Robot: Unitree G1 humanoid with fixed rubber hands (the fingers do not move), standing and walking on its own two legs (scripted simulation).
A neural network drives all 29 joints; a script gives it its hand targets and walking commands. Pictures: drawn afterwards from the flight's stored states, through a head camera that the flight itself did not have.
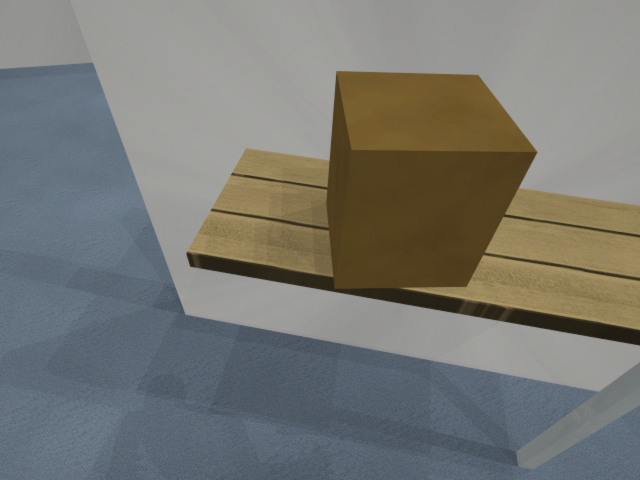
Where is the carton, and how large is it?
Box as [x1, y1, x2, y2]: [326, 71, 536, 288]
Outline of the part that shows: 336,71 326,201 334,288 466,286 536,153 535,149 478,75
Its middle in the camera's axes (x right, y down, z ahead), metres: +0.12 -0.08 +0.59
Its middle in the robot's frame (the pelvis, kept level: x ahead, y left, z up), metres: +0.52 -0.08 +0.11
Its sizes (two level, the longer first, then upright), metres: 0.210 0.200 0.250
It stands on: a table, 0.76 m high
